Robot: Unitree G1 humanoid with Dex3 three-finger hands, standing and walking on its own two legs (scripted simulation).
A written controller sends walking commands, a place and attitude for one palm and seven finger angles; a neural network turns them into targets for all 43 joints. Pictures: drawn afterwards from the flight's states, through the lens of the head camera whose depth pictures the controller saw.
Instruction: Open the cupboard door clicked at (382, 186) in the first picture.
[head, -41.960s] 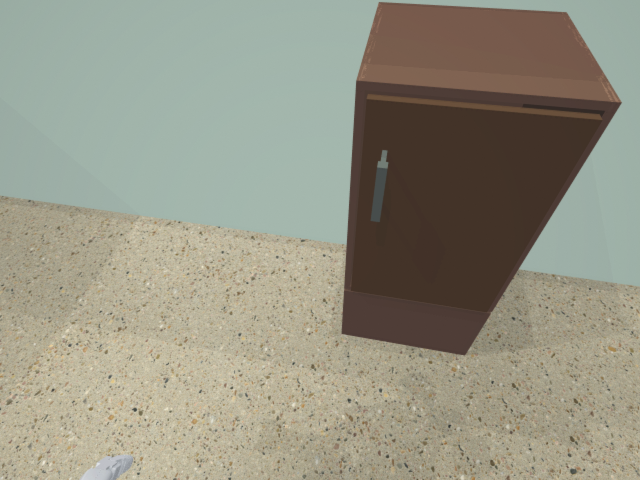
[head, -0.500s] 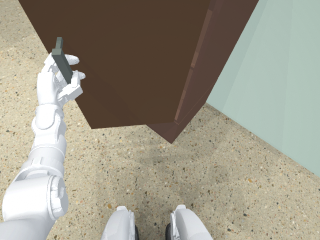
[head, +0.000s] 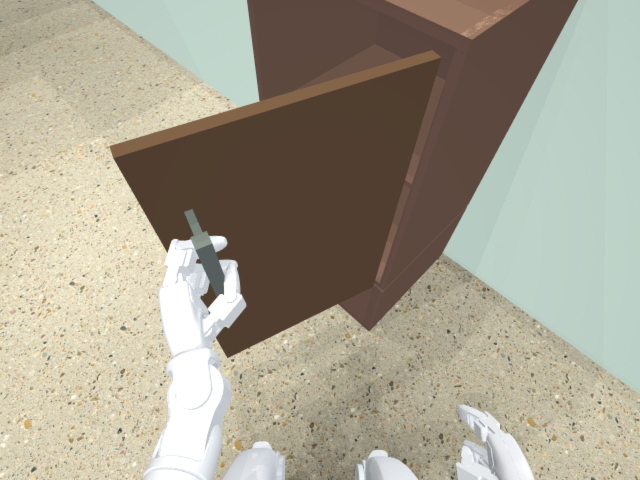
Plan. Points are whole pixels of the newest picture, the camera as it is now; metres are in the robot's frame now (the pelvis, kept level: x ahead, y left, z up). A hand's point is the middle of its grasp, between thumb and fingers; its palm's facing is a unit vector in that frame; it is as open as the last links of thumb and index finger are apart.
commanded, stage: pull the door open along its arc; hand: left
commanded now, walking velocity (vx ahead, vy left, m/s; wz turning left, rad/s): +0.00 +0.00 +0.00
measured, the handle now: (208, 259) +0.37 +0.16 +0.04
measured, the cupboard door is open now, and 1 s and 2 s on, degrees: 72 89 92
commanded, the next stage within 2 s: open thumb and fingers to let go in 0.42 s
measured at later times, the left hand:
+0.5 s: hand (296, 353) +0.26 +0.04 +0.04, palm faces +0.36 -0.93 -0.04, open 5.8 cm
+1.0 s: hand (285, 353) +0.26 +0.05 +0.04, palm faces +0.43 -0.90 -0.02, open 11.9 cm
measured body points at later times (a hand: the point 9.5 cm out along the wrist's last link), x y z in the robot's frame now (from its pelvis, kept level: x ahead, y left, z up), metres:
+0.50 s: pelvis +0.01 -0.04 +0.00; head +0.06 -0.06 +0.45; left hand +0.23 +0.09 +0.05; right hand +0.19 -0.25 -0.10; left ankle +0.01 +0.10 -0.66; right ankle +0.00 -0.10 -0.66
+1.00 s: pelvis -0.01 -0.05 -0.01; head +0.05 -0.06 +0.44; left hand +0.23 +0.10 +0.04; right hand +0.19 -0.25 -0.11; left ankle +0.01 +0.10 -0.66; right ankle +0.00 -0.10 -0.66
